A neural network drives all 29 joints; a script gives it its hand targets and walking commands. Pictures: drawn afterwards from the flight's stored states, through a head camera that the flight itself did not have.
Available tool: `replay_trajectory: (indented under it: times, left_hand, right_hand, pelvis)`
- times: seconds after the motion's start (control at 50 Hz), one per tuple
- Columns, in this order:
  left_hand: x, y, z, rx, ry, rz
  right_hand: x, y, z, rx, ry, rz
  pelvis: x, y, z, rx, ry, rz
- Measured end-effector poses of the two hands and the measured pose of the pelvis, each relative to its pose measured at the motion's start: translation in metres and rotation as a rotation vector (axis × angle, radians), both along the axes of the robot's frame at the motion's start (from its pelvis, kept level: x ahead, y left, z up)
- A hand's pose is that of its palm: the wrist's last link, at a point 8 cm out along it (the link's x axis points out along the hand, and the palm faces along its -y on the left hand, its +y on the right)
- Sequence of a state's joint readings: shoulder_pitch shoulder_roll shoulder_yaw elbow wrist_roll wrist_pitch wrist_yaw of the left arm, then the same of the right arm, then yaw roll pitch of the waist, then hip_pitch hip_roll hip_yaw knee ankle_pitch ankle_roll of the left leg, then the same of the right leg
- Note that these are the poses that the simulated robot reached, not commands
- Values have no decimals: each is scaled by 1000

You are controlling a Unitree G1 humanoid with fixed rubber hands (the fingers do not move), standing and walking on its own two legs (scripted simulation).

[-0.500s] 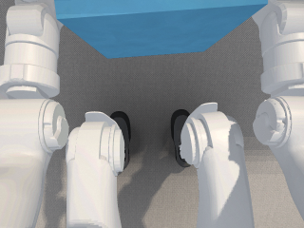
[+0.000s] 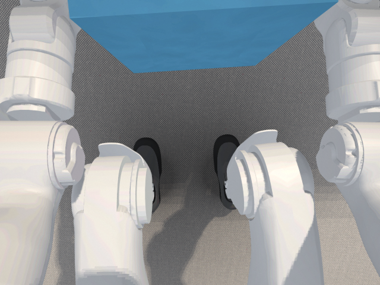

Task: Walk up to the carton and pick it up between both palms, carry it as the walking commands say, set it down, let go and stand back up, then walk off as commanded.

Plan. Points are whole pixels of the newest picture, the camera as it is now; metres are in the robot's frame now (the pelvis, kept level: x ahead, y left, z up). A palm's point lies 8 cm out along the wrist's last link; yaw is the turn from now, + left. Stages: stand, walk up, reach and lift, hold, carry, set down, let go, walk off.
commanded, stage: set down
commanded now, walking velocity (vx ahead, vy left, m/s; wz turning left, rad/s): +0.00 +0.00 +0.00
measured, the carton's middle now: out of the picture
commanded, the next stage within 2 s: none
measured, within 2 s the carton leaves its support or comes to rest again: rests again in 1.02 s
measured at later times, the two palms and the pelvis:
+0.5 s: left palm out of the picture +0.58 +0.16 -0.14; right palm out of the picture +0.55 -0.22 -0.14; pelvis +0.03 +0.00 +0.00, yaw +0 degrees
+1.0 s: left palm out of the picture +0.56 +0.16 -0.15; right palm out of the picture +0.54 -0.22 -0.15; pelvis +0.03 +0.00 +0.00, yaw +0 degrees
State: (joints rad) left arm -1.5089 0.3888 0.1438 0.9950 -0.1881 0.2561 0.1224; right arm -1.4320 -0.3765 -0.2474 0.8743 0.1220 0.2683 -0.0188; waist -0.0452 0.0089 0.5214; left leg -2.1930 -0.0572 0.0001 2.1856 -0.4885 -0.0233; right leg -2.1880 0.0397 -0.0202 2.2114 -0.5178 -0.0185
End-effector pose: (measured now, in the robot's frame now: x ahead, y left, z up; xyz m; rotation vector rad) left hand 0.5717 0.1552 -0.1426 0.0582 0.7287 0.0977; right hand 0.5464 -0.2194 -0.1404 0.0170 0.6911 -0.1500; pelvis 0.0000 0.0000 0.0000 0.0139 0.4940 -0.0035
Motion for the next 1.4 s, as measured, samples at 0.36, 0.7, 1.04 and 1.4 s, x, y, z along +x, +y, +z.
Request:
replay_trajectory:
  times: [0.36,0.7,1.04,1.4]
  left_hand:
    - [3,0,-2,-18,-6,5]
    - [-2,0,-3,-26,-27,21]
    - [-11,8,-15,17,-32,-21]
    - [-3,30,-15,23,-79,14]
  right_hand:
    - [4,0,1,-3,15,8]
    - [-1,0,-1,10,-1,-9]
    - [-11,-7,-19,-55,26,-19]
    - [8,-30,-12,-66,-58,-54]
  pelvis:
    - [14,2,-4,-8,79,1]
    - [34,2,-5,-5,200,0]
    - [24,4,3,-6,128,-6]
    - [16,-3,0,11,30,-5]
